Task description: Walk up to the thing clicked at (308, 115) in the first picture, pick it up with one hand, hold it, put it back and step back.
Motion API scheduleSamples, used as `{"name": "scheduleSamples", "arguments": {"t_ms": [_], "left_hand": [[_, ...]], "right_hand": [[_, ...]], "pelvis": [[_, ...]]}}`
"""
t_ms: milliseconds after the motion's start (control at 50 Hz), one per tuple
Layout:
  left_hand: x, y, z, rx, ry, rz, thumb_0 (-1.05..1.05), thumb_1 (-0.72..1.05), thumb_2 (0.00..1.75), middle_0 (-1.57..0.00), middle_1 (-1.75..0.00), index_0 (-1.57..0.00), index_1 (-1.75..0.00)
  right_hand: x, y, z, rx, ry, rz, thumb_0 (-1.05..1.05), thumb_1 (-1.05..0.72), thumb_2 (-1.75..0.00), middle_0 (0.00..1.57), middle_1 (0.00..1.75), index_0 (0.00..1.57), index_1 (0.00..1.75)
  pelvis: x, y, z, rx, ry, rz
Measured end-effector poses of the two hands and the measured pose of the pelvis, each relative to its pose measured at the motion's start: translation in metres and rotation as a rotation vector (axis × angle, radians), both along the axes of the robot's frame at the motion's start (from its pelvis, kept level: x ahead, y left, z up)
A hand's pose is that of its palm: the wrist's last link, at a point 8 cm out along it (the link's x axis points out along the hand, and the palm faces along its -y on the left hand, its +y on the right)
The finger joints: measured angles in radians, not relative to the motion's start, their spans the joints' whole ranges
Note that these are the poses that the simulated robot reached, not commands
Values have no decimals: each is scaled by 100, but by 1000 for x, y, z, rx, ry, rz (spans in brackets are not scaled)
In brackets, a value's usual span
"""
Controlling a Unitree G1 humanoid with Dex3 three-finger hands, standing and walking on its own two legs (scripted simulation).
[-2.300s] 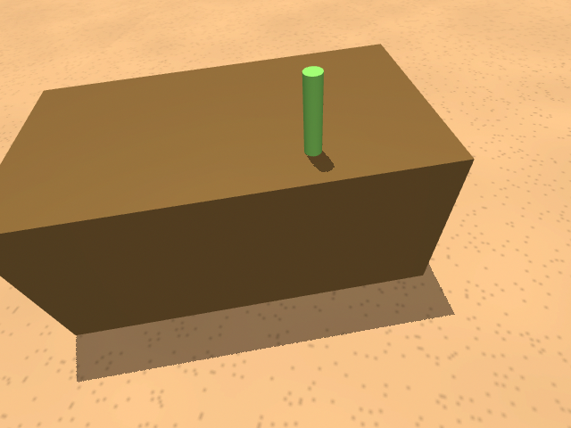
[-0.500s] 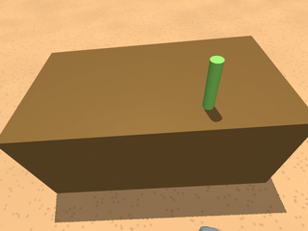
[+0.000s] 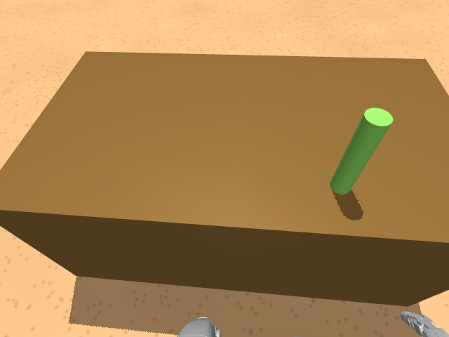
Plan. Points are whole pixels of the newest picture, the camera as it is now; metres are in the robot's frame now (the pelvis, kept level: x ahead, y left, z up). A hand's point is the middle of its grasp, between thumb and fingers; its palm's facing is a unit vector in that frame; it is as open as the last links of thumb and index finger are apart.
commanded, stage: walk up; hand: right
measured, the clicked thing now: (356, 156) +0.50 -0.24 -0.03
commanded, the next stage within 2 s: stand in 1.38 s
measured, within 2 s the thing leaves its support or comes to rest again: neither
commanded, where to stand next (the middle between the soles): +0.06 -0.01 m, yaw -2 degrees
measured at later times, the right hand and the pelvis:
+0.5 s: hand out of the picture +0.12 -0.27 -0.14, palm faces +0.02 +0.95 -0.32, open 7.4 cm; pelvis +0.04 -0.01 +0.02, yaw -2 degrees
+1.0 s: hand out of the picture +0.11 -0.27 -0.12, palm faces +0.05 +0.94 -0.34, open 7.4 cm; pelvis +0.04 -0.01 +0.03, yaw -3 degrees
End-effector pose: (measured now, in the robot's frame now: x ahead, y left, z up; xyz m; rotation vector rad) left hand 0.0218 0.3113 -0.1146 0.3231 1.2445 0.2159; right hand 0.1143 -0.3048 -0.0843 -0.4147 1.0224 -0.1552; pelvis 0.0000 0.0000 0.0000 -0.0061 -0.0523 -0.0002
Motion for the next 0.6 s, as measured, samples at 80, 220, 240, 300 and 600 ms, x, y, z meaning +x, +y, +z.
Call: {"name": "scheduleSamples", "arguments": {"t_ms": [80, 220, 240, 300, 600], "left_hand": [[24, -6, -5, -15, -9, -20, 1, 90, 90, -21, -30, -21, -30], [41, -12, 2, 16, -4, -50, 1, 90, 90, -21, -30, -21, -30], [43, -12, 5, 19, 1, -53, 1, 90, 90, -21, -30, -21, -30], [54, -14, 12, 26, 6, -59, 1, 90, 90, -21, -30, -21, -30], [128, -27, 30, 13, -78, -100, 1, 90, 90, -21, -30, -21, -30]], "right_hand": [[18, 9, 2, 14, -25, 1, 1, -91, -89, 20, 30, 20, 30], [30, 4, -10, 64, -19, -47, 1, -90, -89, 21, 30, 20, 30], [29, 3, -11, 71, -9, -54, 1, -90, -89, 21, 30, 20, 30], [23, 0, -15, 84, 31, -74, 1, -90, -89, 21, 30, 20, 30], [-6, -10, -11, 84, 159, -170, 1, -91, -89, 20, 30, 20, 30]], "pelvis": [[8, -1, 1, 0, 7, -15], [18, -9, 1, -13, 10, -27], [20, -10, 2, -8, 12, -29], [27, -11, 7, -6, 18, -30], [38, -13, 25, 1, 2, -42]]}}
